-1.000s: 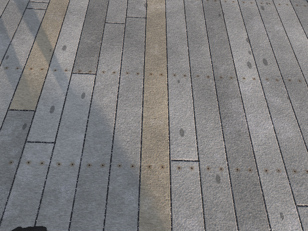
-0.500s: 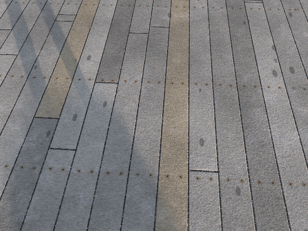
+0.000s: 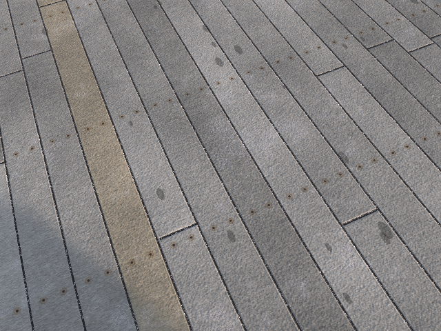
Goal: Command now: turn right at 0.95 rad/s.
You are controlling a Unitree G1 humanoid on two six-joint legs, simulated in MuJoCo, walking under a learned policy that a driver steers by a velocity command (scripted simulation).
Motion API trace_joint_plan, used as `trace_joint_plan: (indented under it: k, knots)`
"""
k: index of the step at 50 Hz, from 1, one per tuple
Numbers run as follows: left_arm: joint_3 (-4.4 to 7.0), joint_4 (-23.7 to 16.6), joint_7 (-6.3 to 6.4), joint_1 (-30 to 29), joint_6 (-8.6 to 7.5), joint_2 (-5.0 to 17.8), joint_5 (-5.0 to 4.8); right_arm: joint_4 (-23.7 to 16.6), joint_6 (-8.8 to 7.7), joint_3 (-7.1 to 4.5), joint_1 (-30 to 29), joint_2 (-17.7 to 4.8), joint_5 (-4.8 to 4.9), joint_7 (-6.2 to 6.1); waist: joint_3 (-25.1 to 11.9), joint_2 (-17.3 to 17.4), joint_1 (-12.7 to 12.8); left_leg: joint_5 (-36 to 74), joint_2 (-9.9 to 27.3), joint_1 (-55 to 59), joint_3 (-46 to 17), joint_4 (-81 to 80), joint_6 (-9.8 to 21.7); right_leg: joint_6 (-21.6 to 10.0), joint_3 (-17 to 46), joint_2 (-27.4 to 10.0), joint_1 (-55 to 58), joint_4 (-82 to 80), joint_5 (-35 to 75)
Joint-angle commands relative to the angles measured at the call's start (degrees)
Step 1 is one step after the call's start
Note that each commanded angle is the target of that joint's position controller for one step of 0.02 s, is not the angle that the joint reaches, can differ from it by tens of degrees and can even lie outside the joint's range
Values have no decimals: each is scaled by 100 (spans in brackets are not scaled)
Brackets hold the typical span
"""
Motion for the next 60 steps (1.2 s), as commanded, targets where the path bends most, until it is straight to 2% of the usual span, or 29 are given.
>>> trace_joint_plan:
  k: [1,3,7,14,15,16,18,19,20,21,22,25,28,31,32,35,37,38,39,40,41,42,44,45,47,52,57,59,60]
  knots:
    - [268,-437,178,-238,-93,1009,-46,-566,-76,-153,-274,-643,-105,-115,-922,-668,-34,781,-40,-1029,-465,7,24,-1047,2086,-1311,1211,-1500,1231]
    - [270,-450,249,-333,-57,1040,38,-456,-77,-112,20,-502,-71,-77,-1075,-844,-175,1091,-266,-675,-438,-348,-107,-1050,1933,-1112,992,-1353,1716]
    - [252,-340,243,68,-149,1098,-119,-501,-219,-37,-272,-413,78,85,-1040,-1091,96,1437,-453,-447,-469,-1736,-99,-999,2698,-941,823,-1925,-2183]
    - [10,-54,75,547,-413,835,-11,-526,-536,107,-389,-303,190,197,-515,-1266,442,1567,-79,241,-22,-2809,226,-942,2637,-1255,578,-1821,-2220]
    - [66,24,-108,621,-311,1027,433,-323,-255,135,-153,-344,-279,272,-545,-1499,366,1161,-230,528,379,-2886,316,-807,2430,-914,382,-1995,-2693]
    - [4,-21,-171,589,-305,822,416,-331,-177,99,-184,-447,-292,283,-228,-1280,319,1198,-268,578,504,-3069,423,-719,2145,-811,350,-1878,-2423]
    - [-38,-39,-86,383,-320,702,360,-42,-173,136,813,-402,-180,256,-431,-752,-228,1148,-359,2101,394,-3443,667,-606,1965,-777,-636,-1193,-2707]
    - [-137,-128,-27,168,-368,421,386,182,-251,80,1642,-675,-172,247,-472,236,-644,106,257,2845,-811,-4093,895,-380,1281,-431,-1305,245,-2147]
    - [-223,-563,-19,-394,-466,202,358,290,-280,-90,2135,-1400,-147,273,-307,1525,-819,-1718,1493,3311,-3675,-5409,1513,-14,-3,293,-2642,2015,-1561]
    - [-214,-674,3,-605,-536,392,443,266,-253,-100,1918,-1263,-138,354,-62,821,-614,-2102,1801,3215,-4917,-5752,1783,39,341,101,-3413,2608,-1254]
    - [-174,-566,-29,-629,-578,551,461,187,-250,-69,1656,-1070,-94,356,-37,261,-471,-1691,1619,3123,-4331,-5503,1740,124,480,-170,-3329,2823,-698]
    - [-221,-384,-165,-379,-585,477,537,354,-319,21,1751,-819,-19,260,-234,420,-307,-427,826,2597,-2891,-5504,1570,376,263,-377,-2425,2413,-398]
    - [-321,-431,-211,-727,-511,287,441,571,-300,26,1999,-699,-19,178,-41,471,-416,828,536,2391,-2496,-5619,1694,574,18,-288,-2221,1785,-75]
    - [-442,-578,-209,-1256,-560,57,388,807,-223,-30,2239,-752,-20,129,-73,493,-521,3972,220,2446,-1996,-4894,1540,606,-280,76,-1813,895,51]
    - [-413,-791,-132,-1746,-893,-124,-82,629,-209,108,2272,-282,436,-52,-110,296,-624,3729,429,2535,-2280,-4765,1566,615,114,218,-1759,106,84]
    - [-181,-606,-49,-1342,-1087,423,-52,538,-82,-57,1856,-940,298,-206,-610,712,-246,4816,353,2050,-2297,-4437,1075,503,114,426,58,-755,1189]
    - [18,-296,85,-115,-1009,732,3,269,-107,-76,1429,-862,257,-179,-1363,666,437,5522,-129,1421,-2042,-3239,533,281,222,137,2075,-987,2030]
    - [74,-143,165,887,-912,878,91,51,-134,16,1260,-470,168,-143,-2174,423,861,4254,-405,732,-1947,-1867,291,-16,806,-685,3604,-620,2164]
    - [44,-122,200,1114,-789,1113,286,-38,-118,258,2272,460,104,-136,-3142,-1481,281,-1004,-1185,-672,-1439,18,95,-845,3057,-2715,5106,-466,3602]
    - [36,-159,164,829,-678,870,232,49,-46,171,2892,-301,219,-118,-3342,-1837,44,-808,-533,-858,-1207,992,15,-1197,3926,-3073,4652,-722,2735]
    - [-56,-327,210,363,-601,388,204,48,42,54,2349,-598,301,-147,-2288,-1305,115,-328,-255,-1182,-909,1197,-99,-1069,2970,-2634,3816,-909,2597]
    - [-96,-280,227,61,-546,215,151,-21,108,4,1915,-708,294,-178,-1554,-856,92,71,-61,-1243,-630,1140,-197,-910,1971,-2259,3005,-993,2970]
    - [-102,-147,230,-334,-516,172,194,-176,227,-39,1551,-610,207,-197,-923,-611,-98,433,222,-866,-408,1015,-246,-769,944,-1746,1759,-1366,3190]
    - [-62,-39,218,-427,-555,258,222,-306,272,19,1589,-363,222,-168,-779,-1024,-234,499,318,-732,-291,786,-278,-915,695,-1850,1365,-1540,3306]
    - [-13,149,197,-535,-604,264,172,-539,299,91,1210,-162,183,-106,-586,-1068,-167,628,480,-752,-199,13,-319,-1009,281,-1890,1146,-1779,3382]
    - [143,307,165,-949,-533,683,35,-720,360,76,779,-306,166,146,-898,-725,-189,2160,517,158,79,-1579,54,-808,-623,-1900,1166,-1756,2872]
    - [247,471,31,-754,-469,900,-160,-995,487,-102,327,-680,182,288,-754,-581,-149,2003,186,682,498,-2702,494,-389,-1069,-1911,1463,-856,2428]
    - [210,586,-17,-398,-420,691,-141,-821,439,-343,1182,-1116,132,157,-1101,146,-554,3307,-105,2253,249,-3541,983,134,-1427,-1409,754,977,2089]
    - [90,331,-46,-109,-414,346,142,-978,408,-529,1203,-1997,162,31,-1203,2044,-190,6138,1272,3503,-2124,-3667,1921,697,-1592,-491,-1212,2950,-1999]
